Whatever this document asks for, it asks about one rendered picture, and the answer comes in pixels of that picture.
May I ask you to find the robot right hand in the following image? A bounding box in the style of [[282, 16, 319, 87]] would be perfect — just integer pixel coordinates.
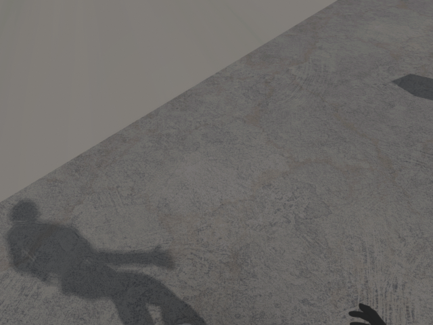
[[348, 303, 386, 325]]

